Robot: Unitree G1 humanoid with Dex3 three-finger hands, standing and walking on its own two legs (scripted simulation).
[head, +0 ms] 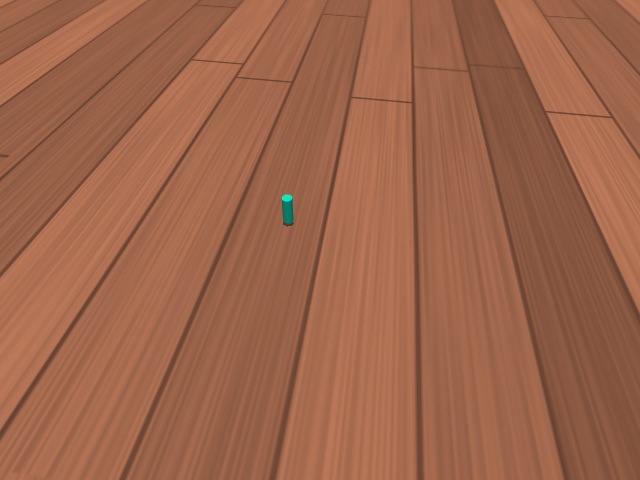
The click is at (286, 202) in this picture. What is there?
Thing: slim round
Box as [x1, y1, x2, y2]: [282, 194, 292, 223]
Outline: 287,194 282,196 283,220 284,222 289,223 292,221 292,200 291,196
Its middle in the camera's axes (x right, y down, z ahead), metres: -0.13 -0.15 +1.73
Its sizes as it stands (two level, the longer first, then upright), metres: 0.047 0.047 0.136
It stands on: the floor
